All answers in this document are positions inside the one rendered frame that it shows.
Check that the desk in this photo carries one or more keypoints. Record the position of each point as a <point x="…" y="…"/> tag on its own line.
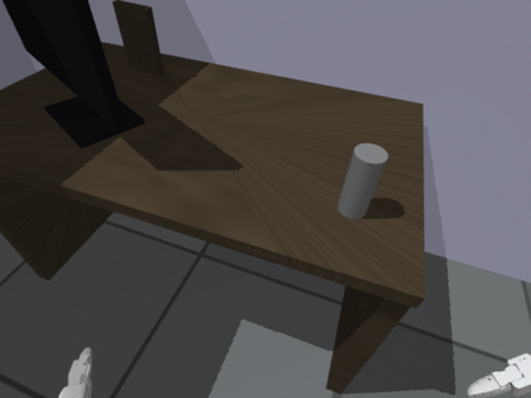
<point x="246" y="160"/>

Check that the right robot hand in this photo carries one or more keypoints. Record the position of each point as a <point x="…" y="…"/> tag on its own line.
<point x="515" y="378"/>

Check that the left robot hand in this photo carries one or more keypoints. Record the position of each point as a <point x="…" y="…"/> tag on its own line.
<point x="79" y="382"/>

